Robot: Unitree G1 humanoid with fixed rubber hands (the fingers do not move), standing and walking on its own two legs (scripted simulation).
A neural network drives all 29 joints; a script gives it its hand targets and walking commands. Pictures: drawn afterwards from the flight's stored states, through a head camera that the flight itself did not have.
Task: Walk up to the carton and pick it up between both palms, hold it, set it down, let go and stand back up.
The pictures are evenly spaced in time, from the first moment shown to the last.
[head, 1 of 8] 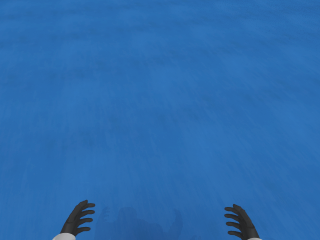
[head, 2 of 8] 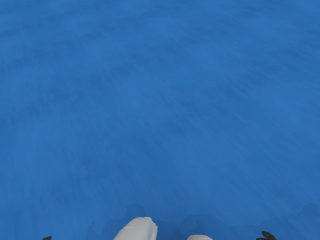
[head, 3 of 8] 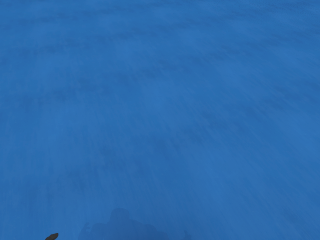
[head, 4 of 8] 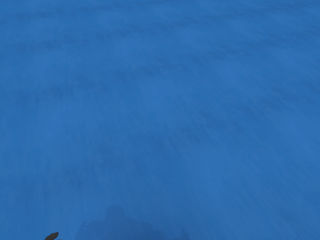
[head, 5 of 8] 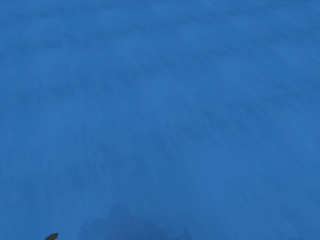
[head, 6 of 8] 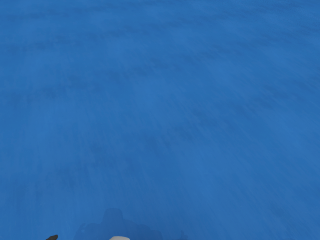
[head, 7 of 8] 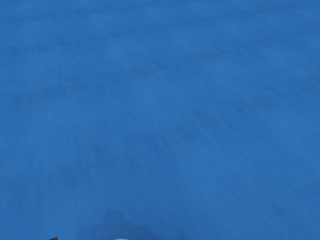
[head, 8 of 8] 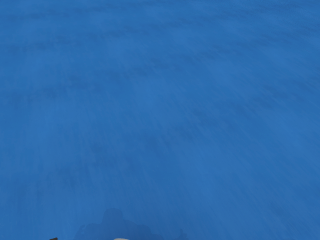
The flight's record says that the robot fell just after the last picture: no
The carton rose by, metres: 0.00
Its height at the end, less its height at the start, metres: +0.00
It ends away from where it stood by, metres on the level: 0.00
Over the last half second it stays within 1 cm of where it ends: yes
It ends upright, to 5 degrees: yes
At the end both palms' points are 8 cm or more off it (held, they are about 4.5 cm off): yes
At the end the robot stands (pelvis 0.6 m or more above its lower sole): yes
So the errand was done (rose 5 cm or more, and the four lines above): no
